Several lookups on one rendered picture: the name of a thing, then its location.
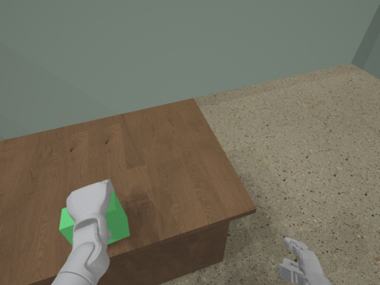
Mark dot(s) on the left robot forearm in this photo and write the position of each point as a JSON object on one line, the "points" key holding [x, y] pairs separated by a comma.
{"points": [[88, 260]]}

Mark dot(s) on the right robot forearm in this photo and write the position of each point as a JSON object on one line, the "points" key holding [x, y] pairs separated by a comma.
{"points": [[315, 279]]}

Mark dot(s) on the table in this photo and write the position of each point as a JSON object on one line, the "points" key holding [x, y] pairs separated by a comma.
{"points": [[169, 172]]}

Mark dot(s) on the robot right hand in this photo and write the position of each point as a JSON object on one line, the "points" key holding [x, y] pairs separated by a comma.
{"points": [[308, 262]]}

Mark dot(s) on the sponge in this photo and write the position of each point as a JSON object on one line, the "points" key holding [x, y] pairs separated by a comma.
{"points": [[117, 221]]}

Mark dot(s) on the robot left hand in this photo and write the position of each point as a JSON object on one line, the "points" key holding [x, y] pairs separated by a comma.
{"points": [[91, 199]]}

